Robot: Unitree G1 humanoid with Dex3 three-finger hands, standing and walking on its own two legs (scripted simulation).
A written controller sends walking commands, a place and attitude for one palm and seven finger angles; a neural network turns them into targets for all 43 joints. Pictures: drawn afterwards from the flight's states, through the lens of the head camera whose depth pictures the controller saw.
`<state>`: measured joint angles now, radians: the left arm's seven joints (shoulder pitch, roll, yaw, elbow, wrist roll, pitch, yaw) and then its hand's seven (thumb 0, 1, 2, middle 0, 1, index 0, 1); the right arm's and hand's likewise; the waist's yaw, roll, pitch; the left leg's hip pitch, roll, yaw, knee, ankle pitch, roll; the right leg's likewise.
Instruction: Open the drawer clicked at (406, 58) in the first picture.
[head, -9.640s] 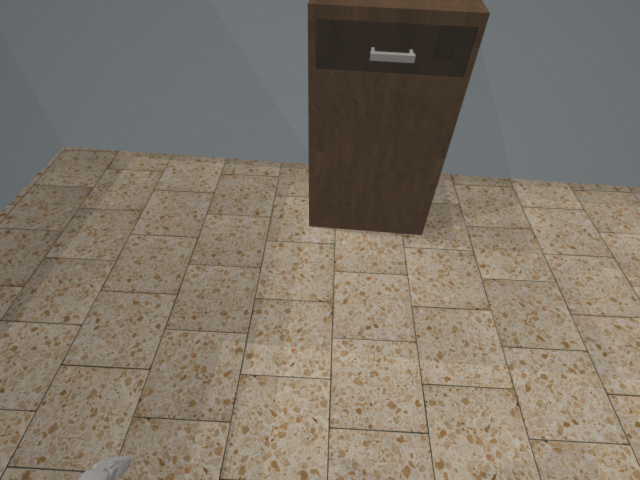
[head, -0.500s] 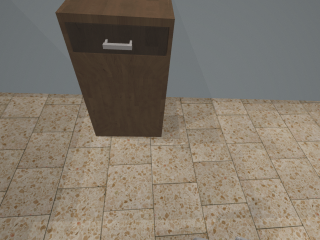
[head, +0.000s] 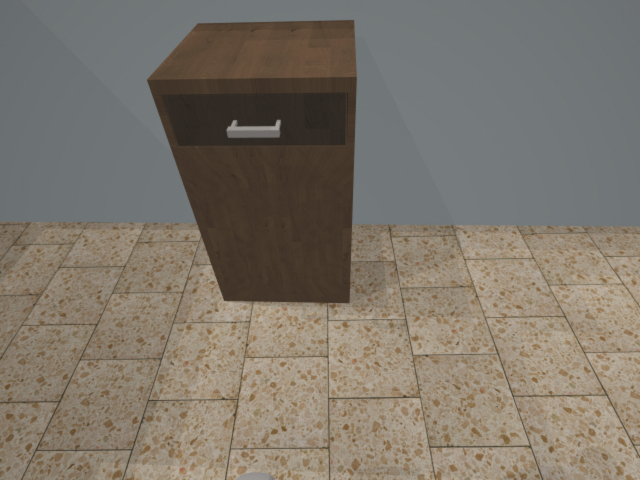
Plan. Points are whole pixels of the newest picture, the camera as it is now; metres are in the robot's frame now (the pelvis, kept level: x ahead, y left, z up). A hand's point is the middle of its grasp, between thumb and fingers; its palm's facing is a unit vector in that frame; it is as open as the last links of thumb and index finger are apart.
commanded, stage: take the last steps up to it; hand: left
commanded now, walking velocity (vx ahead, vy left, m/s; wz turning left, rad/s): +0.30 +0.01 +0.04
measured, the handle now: (255, 127) +0.91 +0.22 +0.00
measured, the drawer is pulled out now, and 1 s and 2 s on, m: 0.00 0.00 0.00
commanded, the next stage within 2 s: come to a stop and stand still in 1.00 s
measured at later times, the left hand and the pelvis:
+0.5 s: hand out of the picture +0.14 +0.27 -0.19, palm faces +0.06 -0.98 -0.17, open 7.4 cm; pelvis +0.13 +0.09 -0.01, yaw -1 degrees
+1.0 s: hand (243, 343) +0.40 +0.18 -0.18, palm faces +0.00 -0.97 -0.23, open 7.1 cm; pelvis +0.31 +0.00 -0.02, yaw -2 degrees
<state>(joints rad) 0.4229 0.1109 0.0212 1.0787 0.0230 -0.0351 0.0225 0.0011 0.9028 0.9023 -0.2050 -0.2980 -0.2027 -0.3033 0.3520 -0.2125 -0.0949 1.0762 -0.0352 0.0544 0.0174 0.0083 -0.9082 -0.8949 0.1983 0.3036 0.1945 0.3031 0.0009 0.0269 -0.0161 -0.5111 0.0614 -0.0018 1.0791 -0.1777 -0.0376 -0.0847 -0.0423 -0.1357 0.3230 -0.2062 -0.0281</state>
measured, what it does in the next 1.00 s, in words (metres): walks ahead: left foot, then right foot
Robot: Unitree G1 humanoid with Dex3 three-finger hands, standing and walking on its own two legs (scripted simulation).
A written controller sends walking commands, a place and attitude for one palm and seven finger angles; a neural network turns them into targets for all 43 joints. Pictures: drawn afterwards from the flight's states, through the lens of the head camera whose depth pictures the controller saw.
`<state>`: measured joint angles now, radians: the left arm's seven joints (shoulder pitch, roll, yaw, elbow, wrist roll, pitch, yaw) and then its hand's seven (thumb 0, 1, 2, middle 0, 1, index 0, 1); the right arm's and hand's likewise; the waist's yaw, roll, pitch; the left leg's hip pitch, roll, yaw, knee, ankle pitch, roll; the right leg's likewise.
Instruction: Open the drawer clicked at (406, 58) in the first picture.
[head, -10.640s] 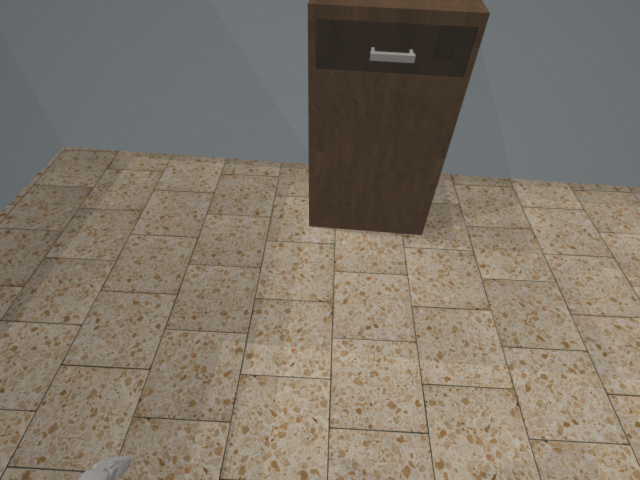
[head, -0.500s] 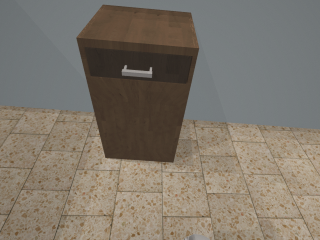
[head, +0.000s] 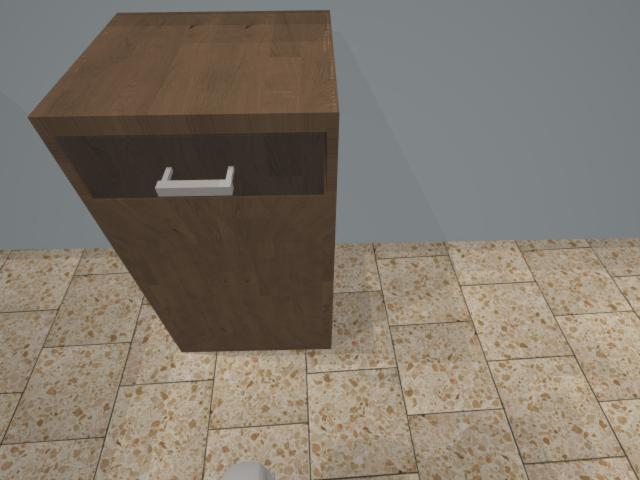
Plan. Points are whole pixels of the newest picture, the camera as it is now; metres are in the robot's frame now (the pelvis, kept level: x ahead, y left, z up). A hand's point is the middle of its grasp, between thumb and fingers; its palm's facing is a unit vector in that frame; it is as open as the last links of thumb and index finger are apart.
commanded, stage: come to a stop and stand still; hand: left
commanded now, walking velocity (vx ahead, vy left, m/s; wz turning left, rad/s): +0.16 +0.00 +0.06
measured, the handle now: (197, 180) +0.59 +0.24 +0.02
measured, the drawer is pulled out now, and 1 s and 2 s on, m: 0.00 0.00 0.00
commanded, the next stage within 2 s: look again from close up in 1.02 s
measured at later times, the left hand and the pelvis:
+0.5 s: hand out of the picture +0.05 +0.18 -0.17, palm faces +0.06 -0.98 -0.17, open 7.4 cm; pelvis +0.06 +0.01 +0.00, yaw -2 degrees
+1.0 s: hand out of the picture +0.08 +0.16 -0.16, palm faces +0.02 -0.97 -0.22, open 7.2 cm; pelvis +0.05 -0.02 +0.01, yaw -1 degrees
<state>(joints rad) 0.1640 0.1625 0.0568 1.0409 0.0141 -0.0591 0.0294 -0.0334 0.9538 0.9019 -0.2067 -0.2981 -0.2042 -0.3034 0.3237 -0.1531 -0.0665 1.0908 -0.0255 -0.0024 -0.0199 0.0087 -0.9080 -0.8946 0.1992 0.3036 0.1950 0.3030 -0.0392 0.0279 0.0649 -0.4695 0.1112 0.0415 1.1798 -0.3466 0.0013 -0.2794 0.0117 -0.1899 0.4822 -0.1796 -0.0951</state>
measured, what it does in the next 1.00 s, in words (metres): steps on the spot: left foot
